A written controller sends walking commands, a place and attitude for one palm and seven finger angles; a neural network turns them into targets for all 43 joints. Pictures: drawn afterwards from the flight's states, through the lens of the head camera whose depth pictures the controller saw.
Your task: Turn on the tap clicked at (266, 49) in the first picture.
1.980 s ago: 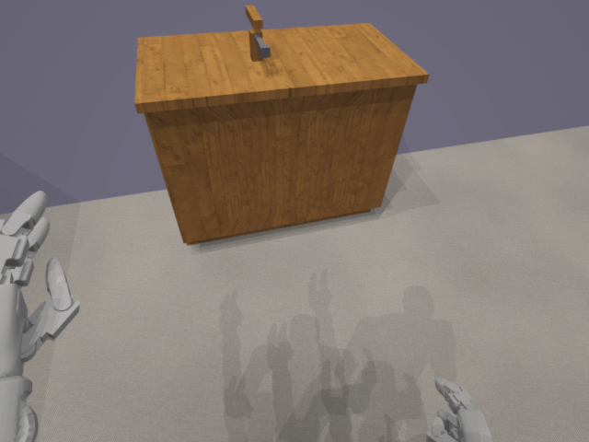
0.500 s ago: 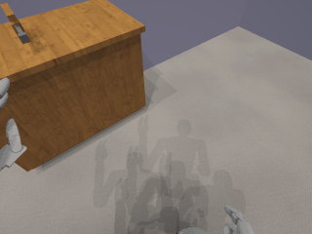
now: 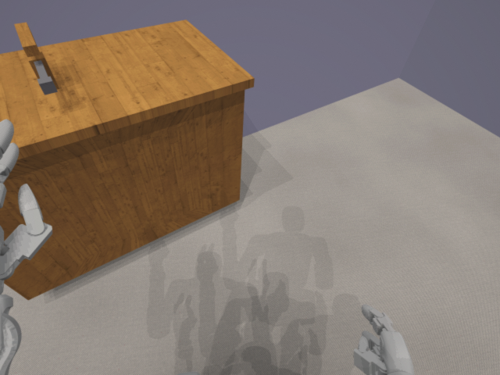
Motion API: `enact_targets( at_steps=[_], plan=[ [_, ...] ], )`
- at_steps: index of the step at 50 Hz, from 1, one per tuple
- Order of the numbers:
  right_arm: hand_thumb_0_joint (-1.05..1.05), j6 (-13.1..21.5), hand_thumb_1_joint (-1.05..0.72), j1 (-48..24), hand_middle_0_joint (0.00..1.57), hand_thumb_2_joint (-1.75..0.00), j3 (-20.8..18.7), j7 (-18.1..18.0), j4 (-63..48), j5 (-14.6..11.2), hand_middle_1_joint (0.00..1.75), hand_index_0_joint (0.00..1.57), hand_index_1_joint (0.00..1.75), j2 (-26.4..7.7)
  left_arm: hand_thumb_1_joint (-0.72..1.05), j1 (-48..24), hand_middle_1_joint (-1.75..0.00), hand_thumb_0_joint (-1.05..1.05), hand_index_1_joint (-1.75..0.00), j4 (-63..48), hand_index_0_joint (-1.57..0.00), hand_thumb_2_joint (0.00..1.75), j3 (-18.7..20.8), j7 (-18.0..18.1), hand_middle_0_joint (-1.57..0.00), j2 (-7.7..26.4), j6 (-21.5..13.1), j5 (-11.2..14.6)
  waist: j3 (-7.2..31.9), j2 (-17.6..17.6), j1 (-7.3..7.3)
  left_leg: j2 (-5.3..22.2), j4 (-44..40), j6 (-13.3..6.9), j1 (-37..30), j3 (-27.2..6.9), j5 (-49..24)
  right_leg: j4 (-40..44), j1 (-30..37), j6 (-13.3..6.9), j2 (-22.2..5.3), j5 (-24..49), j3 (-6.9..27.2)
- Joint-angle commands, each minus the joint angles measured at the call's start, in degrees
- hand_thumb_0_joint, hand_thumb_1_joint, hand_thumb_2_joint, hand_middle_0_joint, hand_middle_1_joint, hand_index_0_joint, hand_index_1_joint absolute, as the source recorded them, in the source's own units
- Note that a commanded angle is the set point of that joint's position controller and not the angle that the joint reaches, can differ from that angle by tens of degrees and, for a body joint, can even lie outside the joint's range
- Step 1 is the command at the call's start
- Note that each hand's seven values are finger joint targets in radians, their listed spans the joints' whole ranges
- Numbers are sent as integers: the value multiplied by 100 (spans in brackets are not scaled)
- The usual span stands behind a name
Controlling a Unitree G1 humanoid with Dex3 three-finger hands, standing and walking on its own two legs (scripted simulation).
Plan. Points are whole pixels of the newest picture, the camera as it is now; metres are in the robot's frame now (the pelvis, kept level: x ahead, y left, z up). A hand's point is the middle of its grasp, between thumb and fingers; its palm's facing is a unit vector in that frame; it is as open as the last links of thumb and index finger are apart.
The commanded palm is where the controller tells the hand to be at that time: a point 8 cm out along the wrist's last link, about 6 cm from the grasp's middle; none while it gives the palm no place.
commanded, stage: turn to face it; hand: left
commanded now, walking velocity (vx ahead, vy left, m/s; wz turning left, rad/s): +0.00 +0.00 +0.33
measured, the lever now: (47, 85) +0.68 +0.50 +0.06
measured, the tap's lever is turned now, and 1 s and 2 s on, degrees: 0 0 0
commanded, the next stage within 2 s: take the last steps up to it in 0.32 s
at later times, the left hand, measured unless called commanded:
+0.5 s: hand (74, 257) +0.20 +0.20 +0.18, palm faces +0.50 -0.75 -0.43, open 7.4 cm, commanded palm +0.13 +0.24 +0.19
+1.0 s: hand (65, 271) +0.19 +0.21 +0.18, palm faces +0.59 -0.70 -0.40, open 7.4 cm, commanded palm +0.12 +0.24 +0.19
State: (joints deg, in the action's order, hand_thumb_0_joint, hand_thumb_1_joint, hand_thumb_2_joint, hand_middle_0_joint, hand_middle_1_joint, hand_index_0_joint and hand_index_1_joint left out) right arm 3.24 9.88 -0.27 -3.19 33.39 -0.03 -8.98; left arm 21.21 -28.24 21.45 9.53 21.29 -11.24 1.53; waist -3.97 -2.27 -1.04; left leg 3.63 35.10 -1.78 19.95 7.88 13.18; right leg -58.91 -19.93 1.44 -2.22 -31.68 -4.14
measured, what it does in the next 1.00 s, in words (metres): steps on the spot: right foot, then left foot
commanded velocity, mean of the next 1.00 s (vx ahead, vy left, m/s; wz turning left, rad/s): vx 0.18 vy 0.04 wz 0.17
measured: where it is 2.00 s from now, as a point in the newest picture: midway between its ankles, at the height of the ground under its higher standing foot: outside the picture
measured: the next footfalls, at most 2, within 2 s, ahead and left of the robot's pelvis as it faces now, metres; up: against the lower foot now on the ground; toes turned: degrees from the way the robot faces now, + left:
right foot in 0.22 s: +0.09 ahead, -0.15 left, +0.00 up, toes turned -3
left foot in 0.56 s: +0.02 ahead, +0.07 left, +0.00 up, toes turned +16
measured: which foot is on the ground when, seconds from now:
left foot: down 0.00-0.24, up 0.26-0.54, down 0.56-0.86, up 0.88-1.00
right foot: up 0.00-0.20, down 0.22-0.56, up 0.58-0.84, down 0.86-1.00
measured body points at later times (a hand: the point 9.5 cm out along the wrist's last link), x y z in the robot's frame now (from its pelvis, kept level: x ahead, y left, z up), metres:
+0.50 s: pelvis +0.02 -0.06 +0.01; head +0.06 -0.06 +0.46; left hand +0.17 +0.24 +0.21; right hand +0.22 -0.29 -0.08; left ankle -0.01 +0.06 -0.70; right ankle +0.05 -0.15 -0.72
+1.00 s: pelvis +0.04 -0.08 +0.01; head +0.05 -0.09 +0.46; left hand +0.15 +0.24 +0.20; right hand +0.24 -0.26 -0.10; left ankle -0.01 +0.04 -0.65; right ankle +0.08 -0.17 -0.72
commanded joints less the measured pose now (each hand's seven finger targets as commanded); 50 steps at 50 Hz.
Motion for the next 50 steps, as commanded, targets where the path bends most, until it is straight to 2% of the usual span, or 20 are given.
enact_targets(
  at_steps=[1,9,10,11,13,17,21,26,27,29,30,32,35,40,42,43,44,46,48,50],
  plan=[
    [0,318,-90,-160,20,-90,-290,123,-839,-4,30,20,30,-856,90,554,-30,0,-30,-2225,-20,90,753,34,-20,1010,-484,52,1297,1763,149,1307,-1286,-759,-1177,-1530,-2217,473,-439,116,-173,501,35],
    [0,394,-90,-60,20,-90,-192,43,-739,-89,30,20,30,-854,90,348,-30,0,-30,-1004,-20,90,554,-26,-20,709,-188,178,1012,1168,109,1080,-726,-336,-497,-1087,-1363,3074,917,248,121,1530,-334],
    [0,372,-90,-54,20,-90,-186,33,-725,-106,30,20,30,-814,90,117,-30,0,-30,-925,-20,90,504,-30,-20,747,-178,114,975,628,102,777,-194,-127,-370,-816,-797,3642,1066,139,-197,2227,-59],
    [0,315,-90,-7,20,-90,-142,18,-773,-105,30,20,30,-668,90,-64,-30,0,-30,-855,-20,90,448,-7,-20,876,-134,49,988,-493,-32,219,601,146,128,-347,232,3871,1164,-223,-1157,3211,1075],
    [0,390,-90,-200,20,-90,-205,-6,-741,-70,30,20,30,-794,90,-98,-30,0,-30,-703,-20,90,420,9,-20,928,-17,113,765,-1517,153,-260,2580,323,784,-698,1688,4079,864,-885,-2130,3796,1994],
    [0,272,-90,-597,20,-90,-47,-127,-748,-28,30,20,30,-605,90,71,-30,0,-30,-1233,-20,90,634,87,-20,1062,-253,-7,879,-734,136,-92,2495,434,784,-602,1450,3518,1221,-835,-1749,5391,649],
    [0,239,-90,-485,20,-90,-120,-196,-904,36,30,20,30,-617,90,501,-30,0,-30,-1573,-20,90,816,221,-20,1067,-353,-3,1298,-627,228,-165,1086,354,399,-309,1325,3387,1745,-900,-1711,5421,531],
    [0,199,-90,-65,20,-90,-270,-152,-924,26,30,20,30,-757,90,704,-30,0,-30,-1602,-20,90,738,288,-20,910,-367,71,1484,-292,68,-237,-950,195,-726,-73,365,2978,1378,-553,-1490,2980,530],
    [0,215,-90,-84,20,-90,-291,-175,-965,2,30,20,30,-846,90,523,-30,0,-30,-1716,-20,90,658,277,-20,871,-399,102,1408,225,46,122,-1335,-25,-1083,-498,318,2493,872,-362,-1129,2113,392],
    [0,307,-90,-45,20,-90,-283,-153,-874,-30,30,20,30,-950,90,499,-30,0,-30,-1407,-20,90,640,235,-20,861,-530,84,1056,2082,80,1733,-1806,-972,-1651,-2811,-918,743,-1003,35,-65,-264,-189],
    [0,356,-90,-83,20,-90,-223,-144,-742,37,30,20,30,-906,90,278,-30,0,-30,-1296,-20,90,571,189,-20,914,-537,-42,728,2077,-16,1922,-1952,-1237,-1357,-3279,-744,46,-1353,-12,-151,-251,99],
    [0,453,-90,-127,20,-90,-305,-83,-614,-53,30,20,30,-951,90,-17,-30,0,-30,-1400,-20,90,383,93,-20,825,-577,-143,628,1379,46,1658,-1591,-1181,-1652,-2627,-1095,135,-1708,45,-249,224,177],
    [0,471,-90,-84,20,-90,-302,-40,-551,-74,30,20,30,-967,90,170,-30,0,-30,-1202,-20,90,186,14,-20,599,-462,-70,619,1530,70,1125,-1644,-891,-973,-1581,-829,817,-793,85,-101,703,-204],
    [0,463,-90,-224,20,-90,-188,-120,-472,2,30,20,30,-926,90,-227,-30,0,-30,-789,-20,90,278,12,-20,745,-357,-77,491,1272,136,938,-1330,-561,-24,-1196,780,2723,887,104,128,1052,-617],
    [0,392,-90,-257,20,-90,-176,-141,-485,5,30,20,30,-815,90,-421,-30,0,-30,-771,-20,90,312,22,-20,880,-343,-145,610,267,137,440,155,-238,837,-673,1600,3735,1718,-236,-554,677,383],
    [0,358,-90,-260,20,-90,-164,-124,-512,10,30,20,30,-701,90,-381,-30,0,-30,-646,-20,90,502,47,-20,1133,-314,-149,592,-1268,155,-228,1762,49,1771,-187,1962,4499,1950,-845,-1775,90,2523],
    [0,406,-90,-452,20,-90,-233,-95,-550,21,30,20,30,-874,90,-592,-30,0,-30,-668,-20,90,584,45,-20,1215,-318,-64,578,-1557,273,-246,2930,153,1944,-690,1825,4997,1533,-1102,-2394,-610,3557],
    [0,337,-90,-447,20,-90,-207,-51,-426,21,30,20,30,-847,90,-377,-30,0,-30,-655,-20,90,574,-37,-20,1115,-410,-36,345,-645,159,55,3532,260,2014,-996,1189,4930,1073,-1231,-2230,-599,3039],
    [0,259,-90,-439,20,-90,-111,-40,-368,20,30,20,30,-756,90,-93,-30,0,-30,-800,-20,90,573,-53,-20,1029,-521,-55,478,-359,114,203,3216,328,1731,-763,664,4684,1025,-1037,-1853,881,1552],
    [0,241,-90,-446,20,-90,-153,-60,-429,11,30,20,30,-772,90,45,-30,0,-30,-912,-20,90,591,-25,-20,1004,-551,-53,577,-480,108,240,2283,310,1303,-560,557,4524,962,-960,-1695,1778,977]
  ],
)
